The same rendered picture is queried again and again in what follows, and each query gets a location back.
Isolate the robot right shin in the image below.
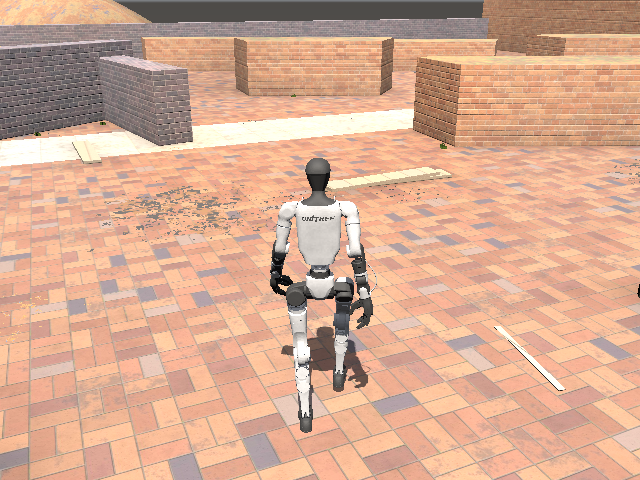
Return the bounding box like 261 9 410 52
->
334 314 350 375

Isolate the left robot upper arm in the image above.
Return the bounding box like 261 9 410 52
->
274 201 298 255

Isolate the right robot upper arm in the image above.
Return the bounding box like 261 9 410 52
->
339 201 362 258

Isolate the left robot forearm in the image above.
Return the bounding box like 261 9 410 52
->
270 240 286 278

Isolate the left robot hand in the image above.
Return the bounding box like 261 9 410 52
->
270 274 293 296

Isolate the humanoid robot torso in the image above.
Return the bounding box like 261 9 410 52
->
295 196 342 300

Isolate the right robot forearm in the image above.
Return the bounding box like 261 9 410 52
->
351 243 371 299

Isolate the right robot hand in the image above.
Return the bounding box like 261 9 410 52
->
349 297 373 329

